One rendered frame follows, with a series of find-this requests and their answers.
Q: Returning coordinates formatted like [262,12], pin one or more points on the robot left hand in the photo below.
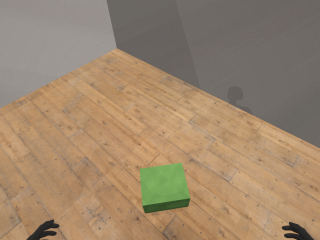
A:
[40,232]

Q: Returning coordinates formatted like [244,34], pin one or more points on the robot right hand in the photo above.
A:
[302,234]

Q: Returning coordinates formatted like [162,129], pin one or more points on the carton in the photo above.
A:
[163,188]

